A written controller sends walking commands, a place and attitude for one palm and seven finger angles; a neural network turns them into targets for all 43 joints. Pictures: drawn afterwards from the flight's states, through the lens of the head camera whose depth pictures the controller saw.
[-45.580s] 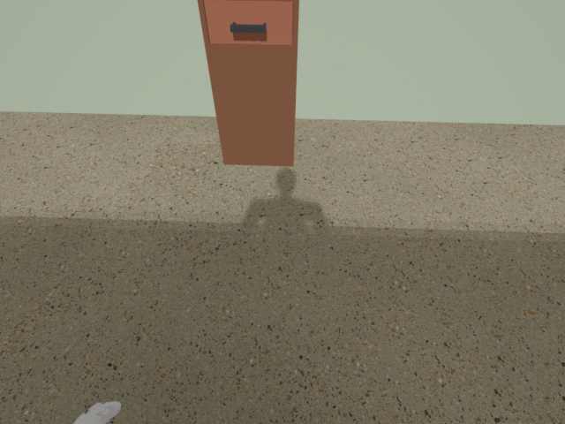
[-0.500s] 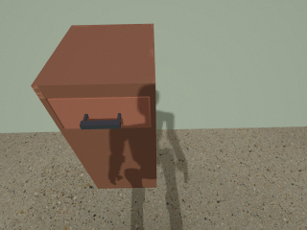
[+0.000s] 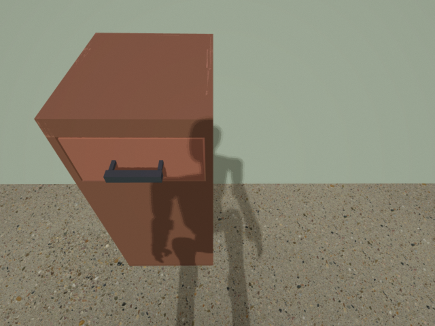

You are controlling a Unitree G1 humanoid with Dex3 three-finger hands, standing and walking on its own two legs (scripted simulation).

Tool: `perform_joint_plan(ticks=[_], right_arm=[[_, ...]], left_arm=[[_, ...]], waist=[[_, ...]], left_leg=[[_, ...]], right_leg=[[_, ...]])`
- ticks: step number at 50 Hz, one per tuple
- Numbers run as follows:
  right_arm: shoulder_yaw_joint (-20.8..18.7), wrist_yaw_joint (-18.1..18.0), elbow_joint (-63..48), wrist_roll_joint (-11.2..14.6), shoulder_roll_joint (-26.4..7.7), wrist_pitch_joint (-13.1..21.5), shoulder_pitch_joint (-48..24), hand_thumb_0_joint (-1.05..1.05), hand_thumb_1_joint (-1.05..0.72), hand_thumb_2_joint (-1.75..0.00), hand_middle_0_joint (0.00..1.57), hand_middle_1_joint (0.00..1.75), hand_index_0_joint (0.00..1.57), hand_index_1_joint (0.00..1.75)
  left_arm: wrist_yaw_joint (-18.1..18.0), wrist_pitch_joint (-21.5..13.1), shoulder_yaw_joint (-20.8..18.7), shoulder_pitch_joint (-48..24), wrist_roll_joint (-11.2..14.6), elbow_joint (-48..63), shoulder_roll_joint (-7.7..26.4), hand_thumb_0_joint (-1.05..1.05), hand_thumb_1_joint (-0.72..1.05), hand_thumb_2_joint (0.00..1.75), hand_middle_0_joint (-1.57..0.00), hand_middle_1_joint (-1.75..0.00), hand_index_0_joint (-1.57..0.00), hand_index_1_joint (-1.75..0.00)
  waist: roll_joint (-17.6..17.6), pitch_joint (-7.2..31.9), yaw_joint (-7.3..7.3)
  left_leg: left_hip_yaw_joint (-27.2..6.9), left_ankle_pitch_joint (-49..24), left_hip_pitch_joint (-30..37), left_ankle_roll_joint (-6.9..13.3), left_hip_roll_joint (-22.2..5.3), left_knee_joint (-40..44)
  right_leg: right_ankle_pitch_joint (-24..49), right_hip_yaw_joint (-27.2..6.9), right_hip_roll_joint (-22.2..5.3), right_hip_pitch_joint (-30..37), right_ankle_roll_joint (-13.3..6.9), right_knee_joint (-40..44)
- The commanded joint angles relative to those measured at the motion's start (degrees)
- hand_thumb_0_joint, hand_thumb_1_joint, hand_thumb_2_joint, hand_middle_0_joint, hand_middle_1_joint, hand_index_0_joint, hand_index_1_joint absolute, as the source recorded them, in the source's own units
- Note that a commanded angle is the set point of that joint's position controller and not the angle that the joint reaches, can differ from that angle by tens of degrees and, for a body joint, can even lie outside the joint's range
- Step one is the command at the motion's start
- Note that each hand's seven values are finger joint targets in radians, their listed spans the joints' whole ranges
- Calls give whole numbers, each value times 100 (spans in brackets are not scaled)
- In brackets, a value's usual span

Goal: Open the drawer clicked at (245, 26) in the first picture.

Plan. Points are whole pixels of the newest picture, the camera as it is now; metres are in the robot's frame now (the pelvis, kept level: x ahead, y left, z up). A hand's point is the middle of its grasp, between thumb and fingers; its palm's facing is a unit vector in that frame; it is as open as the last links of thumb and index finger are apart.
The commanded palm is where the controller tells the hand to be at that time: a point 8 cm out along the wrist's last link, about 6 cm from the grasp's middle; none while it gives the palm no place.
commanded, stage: look again from close up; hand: left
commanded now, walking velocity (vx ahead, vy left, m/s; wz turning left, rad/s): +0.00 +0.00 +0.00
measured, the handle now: (135, 170) +0.47 +0.24 -0.04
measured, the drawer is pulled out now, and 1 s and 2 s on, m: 0.00 0.00 0.00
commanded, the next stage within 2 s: come to a stop and stand still in 0.56 s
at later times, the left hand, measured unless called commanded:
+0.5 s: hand out of the picture -0.01 +0.16 -0.17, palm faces +0.03 -0.98 -0.19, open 7.4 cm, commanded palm none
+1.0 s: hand out of the picture +0.00 +0.19 -0.18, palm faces +0.03 -0.98 -0.19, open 7.3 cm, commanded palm none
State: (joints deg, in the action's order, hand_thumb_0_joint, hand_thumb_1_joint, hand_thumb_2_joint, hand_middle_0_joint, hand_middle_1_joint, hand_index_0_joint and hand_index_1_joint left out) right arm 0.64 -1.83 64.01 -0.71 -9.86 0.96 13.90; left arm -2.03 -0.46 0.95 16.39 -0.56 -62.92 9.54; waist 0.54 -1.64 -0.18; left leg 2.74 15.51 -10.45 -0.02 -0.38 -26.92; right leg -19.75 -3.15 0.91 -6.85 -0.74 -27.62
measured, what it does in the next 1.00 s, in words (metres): stands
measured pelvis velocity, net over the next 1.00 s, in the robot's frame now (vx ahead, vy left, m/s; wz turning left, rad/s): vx -0.02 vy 0.01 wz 0.01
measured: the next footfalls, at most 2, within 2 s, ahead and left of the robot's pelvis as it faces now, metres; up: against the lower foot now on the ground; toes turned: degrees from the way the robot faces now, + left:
none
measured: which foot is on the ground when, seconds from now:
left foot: down 0.00-1.00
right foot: down 0.00-1.00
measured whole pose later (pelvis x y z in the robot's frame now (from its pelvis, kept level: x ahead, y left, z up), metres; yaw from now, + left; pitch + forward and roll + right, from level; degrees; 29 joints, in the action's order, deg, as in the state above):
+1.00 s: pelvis -0.02 +0.01 +0.00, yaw +1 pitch -2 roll -1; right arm 0.2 -1.7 59.9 -0.9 -9.4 0.3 14.5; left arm -2.9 -0.6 0.9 16.8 -0.5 -60.2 9.5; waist 0.7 -0.7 0.3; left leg 2.2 16.8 -12.9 0.9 -0.7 -32.0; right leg -19.6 -2.4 1.1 -7.6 0.1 -29.6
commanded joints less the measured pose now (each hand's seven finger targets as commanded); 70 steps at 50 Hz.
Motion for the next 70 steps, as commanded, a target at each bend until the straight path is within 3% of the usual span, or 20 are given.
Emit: perform_joint_plan(ticks=[1, 10, 28, 34, 35, 36, 37, 38, 40, 41, 43, 47, 51, 54, 59, 70], right_arm=[[-91, -10, -142, 17, -584, 57, 235, 0, -90, -90, 20, 30, 20, 30], [-92, -6, -102, 21, -547, 48, 249, 0, -90, -90, 20, 30, 20, 30], [-83, -27, -19, 16, -462, 56, 358, 0, -90, -90, 20, 30, 20, 30], [-81, -35, -17, 18, -437, 51, 354, 0, -90, -90, 20, 30, 20, 30], [-142, 23, -483, 67, -570, 92, -257, 0, -90, -90, 20, 30, 20, 30], [-86, 71, -737, 62, -391, 9, -169, 0, -90, -90, 20, 30, 20, 30], [-80, 39, -660, 23, -163, -1, 243, 0, -90, -90, 20, 30, 20, 30], [-115, 29, -597, 3, -252, 36, 500, 0, -90, -90, 20, 30, 20, 30], [-150, 14, -601, 25, -427, 49, 553, 0, -90, -90, 20, 30, 20, 30], [-158, 10, -585, 9, -459, 54, 553, 0, -90, -90, 20, 30, 20, 30], [-144, 0, -589, 4, -481, 31, 440, 0, -90, -90, 20, 30, 20, 30], [-134, 19, -613, -7, -564, 4, 366, 0, -90, -90, 20, 30, 20, 30], [-145, 59, -655, -20, -633, -13, 317, 0, -90, -90, 20, 30, 20, 30], [-169, 76, -709, -38, -735, -14, 300, 0, -90, -90, 20, 30, 20, 30], [-190, 85, -711, -30, -832, 7, 307, 0, -90, -90, 20, 30, 20, 30], [-145, 84, -431, 13, -681, 52, 460, 0, -90, -90, 20, 30, 20, 30]], left_arm=[[-34, -85, -112, 392, -9, 140, 639, 0, 90, 90, -20, -30, -20, -30], [-25, -108, -111, 454, -7, 102, 604, 0, 90, 90, -20, -30, -20, -30], [-39, -123, -134, 567, -5, 61, 532, 0, 90, 90, -20, -30, -20, -30], [-37, -118, -135, 586, -5, 47, 509, 0, 90, 90, -20, -30, -20, -30], [-261, -291, -200, 954, -99, -93, 608, 0, 90, 90, -20, -30, -20, -30], [-240, -353, -182, 786, -63, 55, 847, 0, 90, 90, -20, -30, -20, -30], [-220, -343, -172, 674, -21, 190, 795, 0, 90, 90, -20, -30, -20, -30], [-206, -343, -134, 612, 10, 210, 699, 0, 90, 90, -20, -30, -20, -30], [-185, -293, -134, 549, 37, 355, 605, 0, 90, 90, -20, -30, -20, -30], [-174, -256, -118, 524, 27, 397, 573, 0, 90, 90, -20, -30, -20, -30], [-151, -205, -131, 532, 25, 423, 585, 0, 90, 90, -20, -30, -20, -30], [-113, -95, -96, 479, -9, 452, 562, 0, 90, 90, -20, -30, -20, -30], [-69, -32, -75, 425, -25, 528, 579, 0, 90, 90, -20, -30, -20, -30], [-38, -2, -84, 444, -41, 594, 572, 0, 90, 90, -20, -30, -20, -30], [-5, 7, -82, 557, -55, 586, 541, 0, 90, 90, -20, -30, -20, -30], [-8, -83, -45, 802, -30, 312, 479, 0, 90, 90, -20, -30, -20, -30]], waist=[[-22, -196, 12], [132, -153, 9], [0, -62, -2], [7, -197, -16], [80, -450, -190], [161, -210, 141], [399, 220, 194], [888, 672, 259], [724, 965, 212], [296, 819, 189], [-155, 423, 106], [-146, -248, 55], [-242, -609, 34], [-248, -616, 14], [-244, -336, -42], [18, -154, -9]], left_leg=[[-400, -1239, 240, 188, -541, 391], [-387, -1079, 257, 156, -532, 423], [-355, -1361, 312, 135, -559, 389], [-352, -1308, 273, 129, -562, 410], [-112, -1411, -373, -44, -503, -1001], [-31, -523, -530, -30, -315, -815], [-24, -121, -478, 103, -142, -568], [-63, -301, -348, 167, -170, -422], [-177, -1096, -17, 191, -297, -329], [-196, -1537, 127, 193, -373, -353], [-273, -1937, 101, 160, -464, -352], [-499, -1555, -182, 212, -547, -36], [-724, -156, -554, 260, -539, 459], [-900, 678, -729, 286, -587, 797], [-1084, 1126, -752, 363, -700, 1135], [-815, 241, -355, 316, -558, 848]], right_leg=[[1637, -348, -516, -540, -129, 505], [1634, -412, -537, -550, -138, 601], [1964, -378, -534, -455, -154, 581], [1912, -385, -528, -508, -150, 623], [4567, -822, -962, -630, 187, 759], [5860, -767, -1148, -124, 68, 470], [6410, -731, -1116, 329, 42, 128], [6408, -459, -961, 591, -100, -142], [5170, -367, -770, 536, -166, -173], [4489, -365, -682, 273, -172, -146], [3421, -334, -597, -112, -197, 19], [1667, -288, -438, -560, -179, 233], [380, -260, -372, -807, -158, 417], [162, -185, -328, -812, -146, 336], [228, -1, -318, -610, -80, 214], [675, -190, -511, -638, -69, 528]])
